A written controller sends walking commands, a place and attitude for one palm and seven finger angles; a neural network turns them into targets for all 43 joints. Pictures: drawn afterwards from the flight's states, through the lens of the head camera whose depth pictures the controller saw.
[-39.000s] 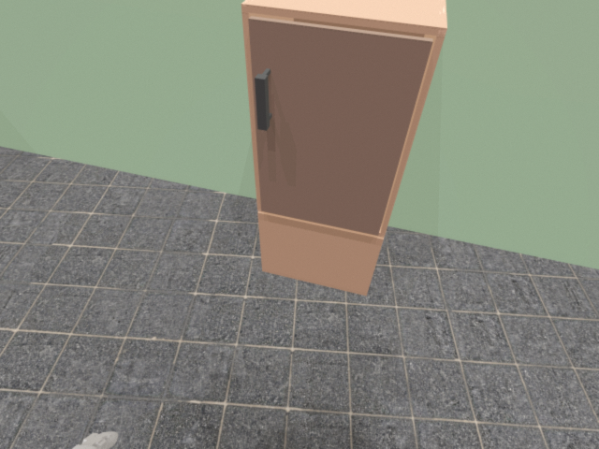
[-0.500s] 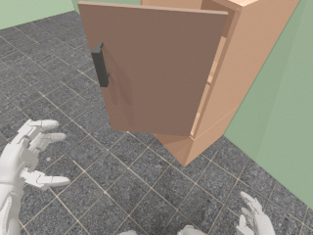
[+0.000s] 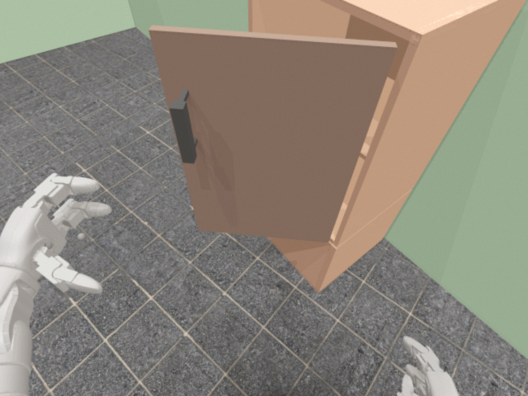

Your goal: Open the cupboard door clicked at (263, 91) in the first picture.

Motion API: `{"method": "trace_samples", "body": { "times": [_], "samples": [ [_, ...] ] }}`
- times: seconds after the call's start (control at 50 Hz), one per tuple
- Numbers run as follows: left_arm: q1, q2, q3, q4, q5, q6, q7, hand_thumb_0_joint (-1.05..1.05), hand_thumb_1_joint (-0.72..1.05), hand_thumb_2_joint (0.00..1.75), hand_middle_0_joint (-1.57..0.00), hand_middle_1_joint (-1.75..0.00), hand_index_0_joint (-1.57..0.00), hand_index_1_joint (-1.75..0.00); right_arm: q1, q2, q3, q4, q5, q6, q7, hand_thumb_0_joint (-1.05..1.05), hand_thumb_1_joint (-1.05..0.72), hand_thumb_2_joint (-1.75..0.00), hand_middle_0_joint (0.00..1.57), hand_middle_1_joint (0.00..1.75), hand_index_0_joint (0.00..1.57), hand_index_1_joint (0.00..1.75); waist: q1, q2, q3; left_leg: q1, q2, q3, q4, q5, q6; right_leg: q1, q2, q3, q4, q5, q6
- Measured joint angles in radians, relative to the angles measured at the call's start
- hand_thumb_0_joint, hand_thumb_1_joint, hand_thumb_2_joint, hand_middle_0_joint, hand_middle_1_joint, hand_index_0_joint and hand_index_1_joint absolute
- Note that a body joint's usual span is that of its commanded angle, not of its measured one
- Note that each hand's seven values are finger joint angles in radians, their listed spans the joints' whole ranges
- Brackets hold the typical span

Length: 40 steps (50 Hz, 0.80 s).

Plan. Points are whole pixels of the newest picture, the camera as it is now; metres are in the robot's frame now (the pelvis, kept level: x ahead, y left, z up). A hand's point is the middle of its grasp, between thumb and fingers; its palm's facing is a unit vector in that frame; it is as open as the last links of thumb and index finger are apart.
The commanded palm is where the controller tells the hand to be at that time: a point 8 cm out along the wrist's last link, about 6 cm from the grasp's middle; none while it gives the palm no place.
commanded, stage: raise the hand with hooked fingers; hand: left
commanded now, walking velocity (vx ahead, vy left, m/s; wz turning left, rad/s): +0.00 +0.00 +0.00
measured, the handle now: (187, 127) +0.57 +0.20 +0.07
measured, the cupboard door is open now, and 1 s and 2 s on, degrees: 46 46 46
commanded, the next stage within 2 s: move the hooked fingers beside the handle in 0.44 s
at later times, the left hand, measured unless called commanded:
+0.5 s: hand (96, 247) +0.28 +0.26 +0.09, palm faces +0.03 -1.00 -0.02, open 14.0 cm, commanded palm +0.25 +0.30 +0.09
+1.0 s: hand (123, 204) +0.36 +0.25 +0.09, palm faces +0.02 -1.00 -0.01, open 14.0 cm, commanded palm +0.33 +0.30 +0.08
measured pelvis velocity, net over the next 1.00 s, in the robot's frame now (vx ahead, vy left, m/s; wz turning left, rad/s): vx -0.02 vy -0.03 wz -0.02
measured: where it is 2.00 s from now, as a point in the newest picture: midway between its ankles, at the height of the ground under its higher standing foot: outside the picture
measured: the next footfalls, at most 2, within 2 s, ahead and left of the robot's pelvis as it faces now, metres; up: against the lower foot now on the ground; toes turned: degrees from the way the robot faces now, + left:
none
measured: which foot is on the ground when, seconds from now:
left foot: down 0.00-1.00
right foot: down 0.00-1.00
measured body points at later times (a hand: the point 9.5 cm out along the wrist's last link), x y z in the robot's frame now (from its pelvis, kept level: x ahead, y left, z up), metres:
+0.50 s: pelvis -0.01 -0.02 +0.00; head +0.02 -0.02 +0.45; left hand +0.28 +0.31 +0.09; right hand +0.15 -0.26 -0.08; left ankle -0.03 +0.08 -0.71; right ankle +0.04 -0.12 -0.71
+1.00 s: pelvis -0.02 -0.03 +0.00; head +0.04 -0.03 +0.44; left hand +0.35 +0.30 +0.09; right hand +0.10 -0.29 -0.10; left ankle -0.03 +0.08 -0.71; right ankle +0.04 -0.12 -0.71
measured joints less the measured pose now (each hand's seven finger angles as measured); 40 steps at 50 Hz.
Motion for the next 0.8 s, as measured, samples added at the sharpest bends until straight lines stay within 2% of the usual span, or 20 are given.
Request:
{"method": "trace_samples", "body": {
  "times": [0.12, 0.36, 0.48, 0.6, 0.68, 0.8],
  "samples": [
    [0.008, -0.01, 0.009, 0.017, -0.01, -0.008, -0.008, -0.01, -0.5, 0.3, -0.3, -1.2, -0.3, -1.19, 0.009, -0.005, -0.008, -0.007, -0.002, 0.011, 0.009, 0.02, -0.9, -0.9, 0.2, 0.3, 0.2, 0.3, -0.008, -0.006, -0.004, 0.008, 0.004, 0.008, -0.021, 0.01, -0.004, 0.001, 0.005, 0.008, -0.012, 0.008, -0.004],
    [0.024, -0.034, 0.008, 0.017, 0.002, -0.051, 0.013, -0.01, -0.5, 0.3, -0.3, -1.2, -0.3, -1.2, 0.0, 0.0, -0.008, -0.002, -0.003, 0.018, 0.002, 0.02, -0.9, -0.9, 0.2, 0.3, 0.2, 0.3, -0.007, -0.01, 0.006, 0.012, 0.013, 0.0, -0.02, 0.017, -0.018, 0.005, 0.014, -0.001, -0.011, 0.012, -0.021],
    [0.009, -0.026, 0.008, 0.052, -0.008, -0.045, 0.0, -0.01, -0.5, 0.3, -0.3, -1.2, -0.3, -1.2, -0.013, 0.001, -0.001, 0.0, 0.002, 0.018, -0.006, 0.02, -0.9, -0.9, 0.2, 0.3, 0.2, 0.3, -0.007, -0.004, 0.004, 0.01, 0.016, -0.004, -0.02, 0.021, -0.023, 0.003, 0.016, -0.005, -0.008, 0.013, -0.027],
    [0.008, -0.035, -0.002, 0.051, 0.002, -0.044, 0.003, -0.01, -0.5, 0.3, -0.3, -1.2, -0.3, -1.2, -0.017, -0.002, -0.003, -0.004, 0.004, 0.011, -0.01, 0.02, -0.9, -0.9, 0.2, 0.3, 0.2, 0.3, -0.005, 0.001, 0.01, 0.009, 0.017, -0.007, -0.02, 0.025, -0.028, 0.001, 0.017, -0.007, -0.006, 0.015, -0.032],
    [-0.048, -0.026, 0.003, 0.099, 0.006, -0.063, 0.007, -0.01, -0.5, 0.3, -0.3, -1.2, -0.3, -1.2, -0.023, -0.003, 0.002, 0.007, 0.004, 0.012, -0.018, 0.02, -0.9, -0.9, 0.2, 0.3, 0.2, 0.3, -0.004, -0.003, 0.015, -0.001, 0.018, -0.011, -0.011, 0.025, -0.032, -0.007, 0.016, -0.013, 0.003, 0.013, -0.035],
    [-0.189, 0.017, 0.004, 0.227, 0.033, -0.059, 0.005, -0.01, -0.5, 0.3, -0.3, -1.2, -0.3, -1.2, -0.029, -0.006, 0.005, 0.021, 0.007, 0.018, -0.025, 0.02, -0.9, -0.9, 0.2, 0.3, 0.2, 0.3, -0.018, -0.011, 0.029, -0.037, 0.02, -0.017, 0.007, 0.027, -0.036, -0.039, 0.017, -0.019, 0.016, 0.016, -0.041]
  ]
}}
